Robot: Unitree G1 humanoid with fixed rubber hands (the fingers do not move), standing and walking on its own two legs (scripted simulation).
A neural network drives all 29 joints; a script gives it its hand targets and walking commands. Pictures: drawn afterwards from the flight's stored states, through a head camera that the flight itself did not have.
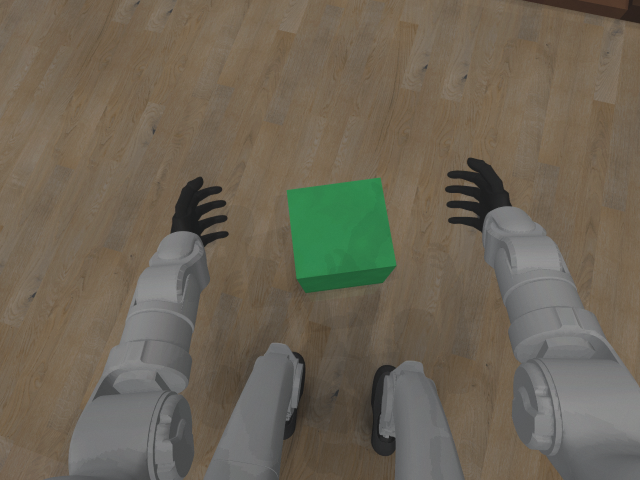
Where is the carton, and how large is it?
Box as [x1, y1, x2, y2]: [287, 177, 396, 292]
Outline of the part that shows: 380,177 287,190 296,278 305,292 382,282 396,265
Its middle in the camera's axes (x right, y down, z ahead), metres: +0.05 +0.01 +0.96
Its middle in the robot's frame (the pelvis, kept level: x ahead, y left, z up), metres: +0.51 +0.05 -0.54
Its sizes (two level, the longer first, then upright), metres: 0.210 0.200 0.250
